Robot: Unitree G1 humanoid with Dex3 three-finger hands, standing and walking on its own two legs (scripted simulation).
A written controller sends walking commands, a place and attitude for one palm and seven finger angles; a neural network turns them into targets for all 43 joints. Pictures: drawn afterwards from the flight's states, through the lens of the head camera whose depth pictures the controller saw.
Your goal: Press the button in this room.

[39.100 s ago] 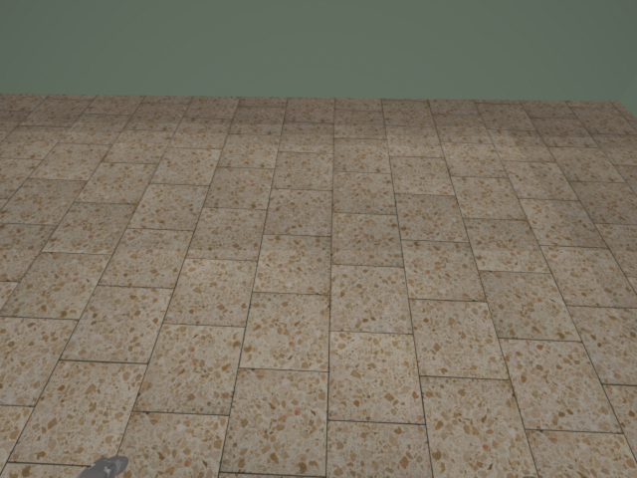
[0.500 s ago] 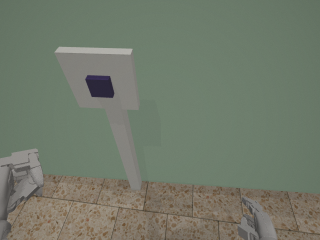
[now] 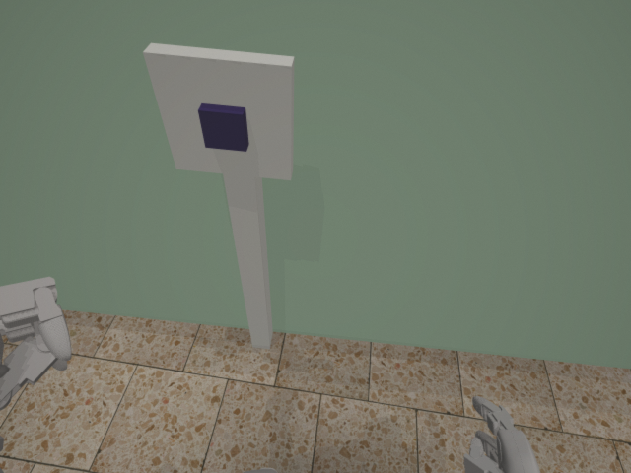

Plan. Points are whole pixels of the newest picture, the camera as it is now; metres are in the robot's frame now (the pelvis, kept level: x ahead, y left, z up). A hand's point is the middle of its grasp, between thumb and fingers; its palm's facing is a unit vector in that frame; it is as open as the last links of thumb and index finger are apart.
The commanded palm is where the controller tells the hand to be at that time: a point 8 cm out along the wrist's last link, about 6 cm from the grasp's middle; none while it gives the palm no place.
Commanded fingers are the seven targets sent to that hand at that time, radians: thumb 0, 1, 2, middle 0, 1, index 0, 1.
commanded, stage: step back with the hand held close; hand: left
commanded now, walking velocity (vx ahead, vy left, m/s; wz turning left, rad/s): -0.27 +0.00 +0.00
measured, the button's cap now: (225, 126) +0.57 +0.19 +0.13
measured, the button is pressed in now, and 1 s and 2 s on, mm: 0 0 0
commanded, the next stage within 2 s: stop stepping back and stand still in 0.56 s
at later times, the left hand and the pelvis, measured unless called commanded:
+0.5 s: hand (5, 470) +0.10 +0.22 +0.18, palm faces +0.26 -0.84 -0.48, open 3.1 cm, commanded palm +0.04 +0.27 +0.19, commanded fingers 0.00 0.90 0.90 -1.30 -1.50 -1.30 -1.50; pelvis -0.09 -0.01 +0.00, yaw +0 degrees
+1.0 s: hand out of the picture -0.02 +0.26 +0.18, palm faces +0.38 -0.83 -0.40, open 3.1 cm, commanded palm -0.06 +0.29 +0.19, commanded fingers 0.00 0.90 0.90 -1.30 -1.50 -1.30 -1.50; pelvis -0.20 +0.02 +0.01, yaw -3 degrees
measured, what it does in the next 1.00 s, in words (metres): walks backwards: right foot, then left foot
